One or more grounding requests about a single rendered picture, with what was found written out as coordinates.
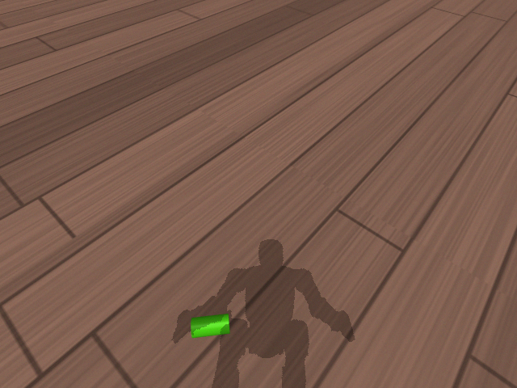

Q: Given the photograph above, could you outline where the can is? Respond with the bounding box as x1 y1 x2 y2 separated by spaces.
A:
191 314 230 338

